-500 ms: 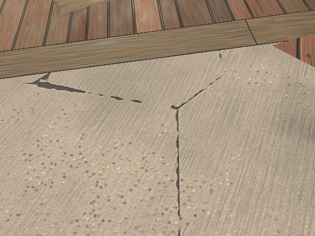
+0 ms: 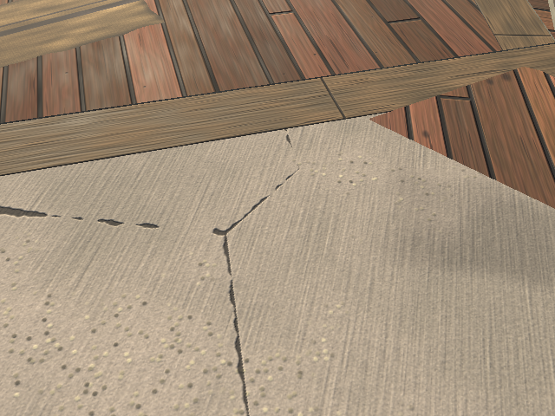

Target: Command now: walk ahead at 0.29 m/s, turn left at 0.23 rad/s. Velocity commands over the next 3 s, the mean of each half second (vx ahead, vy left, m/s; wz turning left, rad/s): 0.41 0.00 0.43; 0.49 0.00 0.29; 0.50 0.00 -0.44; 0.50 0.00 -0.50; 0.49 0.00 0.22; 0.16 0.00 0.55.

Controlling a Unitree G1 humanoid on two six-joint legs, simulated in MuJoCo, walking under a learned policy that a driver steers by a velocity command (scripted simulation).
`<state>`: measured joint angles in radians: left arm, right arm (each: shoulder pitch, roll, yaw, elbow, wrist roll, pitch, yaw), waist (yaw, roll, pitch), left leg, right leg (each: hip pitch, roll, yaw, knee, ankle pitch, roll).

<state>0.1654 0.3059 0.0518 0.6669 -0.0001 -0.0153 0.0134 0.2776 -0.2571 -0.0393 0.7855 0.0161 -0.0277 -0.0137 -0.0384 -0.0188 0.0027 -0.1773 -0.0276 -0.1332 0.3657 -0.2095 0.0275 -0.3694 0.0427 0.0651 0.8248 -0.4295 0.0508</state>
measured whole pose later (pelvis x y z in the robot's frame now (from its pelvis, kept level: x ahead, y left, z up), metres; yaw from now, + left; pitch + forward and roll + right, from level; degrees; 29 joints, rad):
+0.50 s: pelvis +0.16 +0.00 -0.02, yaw +17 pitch +2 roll -2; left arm 0.39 0.28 0.06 0.82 0.00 -0.08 0.01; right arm 0.12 -0.29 -0.05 0.63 0.02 -0.04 0.05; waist 0.10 0.05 0.03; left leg -0.70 0.08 -0.01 0.76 -0.03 0.00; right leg 0.10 0.01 -0.15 0.21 -0.34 0.00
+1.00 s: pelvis +0.43 +0.14 -0.01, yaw +24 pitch +1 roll +2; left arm 0.17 0.29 0.03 0.71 -0.02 -0.08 -0.02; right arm 0.29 -0.28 -0.03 0.75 0.00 -0.08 0.02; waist -0.05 -0.05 0.04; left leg 0.00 -0.11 0.00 0.24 -0.24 0.09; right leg -0.69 -0.12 0.03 0.67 0.13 0.02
